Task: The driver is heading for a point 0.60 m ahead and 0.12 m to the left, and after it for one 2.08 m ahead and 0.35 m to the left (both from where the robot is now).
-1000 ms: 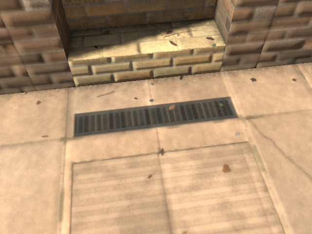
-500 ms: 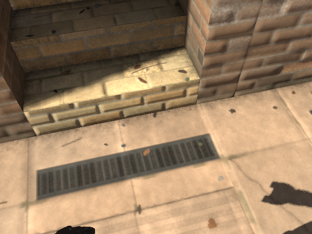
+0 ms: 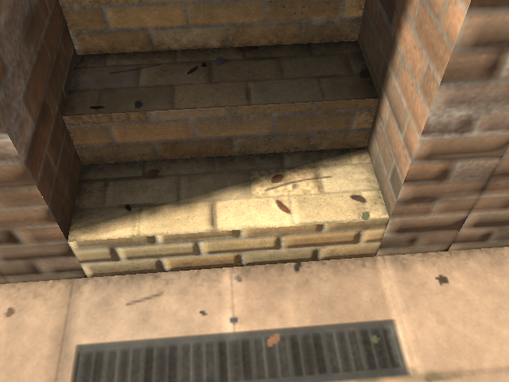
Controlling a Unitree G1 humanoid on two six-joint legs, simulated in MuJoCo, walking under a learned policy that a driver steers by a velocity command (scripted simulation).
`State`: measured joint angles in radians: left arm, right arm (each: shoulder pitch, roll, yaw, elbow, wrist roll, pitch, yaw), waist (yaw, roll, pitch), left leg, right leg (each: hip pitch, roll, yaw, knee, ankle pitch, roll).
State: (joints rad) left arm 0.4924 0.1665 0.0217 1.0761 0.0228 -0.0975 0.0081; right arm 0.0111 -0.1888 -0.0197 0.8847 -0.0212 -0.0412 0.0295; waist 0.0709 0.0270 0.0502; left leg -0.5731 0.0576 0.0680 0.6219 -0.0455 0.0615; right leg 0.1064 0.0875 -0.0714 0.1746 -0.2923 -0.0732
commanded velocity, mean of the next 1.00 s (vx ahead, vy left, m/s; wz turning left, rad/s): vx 0.42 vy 0.05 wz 0.14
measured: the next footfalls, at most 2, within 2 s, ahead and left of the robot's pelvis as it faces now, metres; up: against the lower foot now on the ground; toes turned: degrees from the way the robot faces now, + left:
left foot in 0.08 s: +0.21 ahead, +0.10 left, +0.00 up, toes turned +4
right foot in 0.56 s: +0.45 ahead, -0.06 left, +0.00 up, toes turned -3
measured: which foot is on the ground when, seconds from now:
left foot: up 0.00-0.06, down 0.08-0.58, up 0.60-1.00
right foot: down 0.00-0.10, up 0.12-0.54, down 0.56-1.00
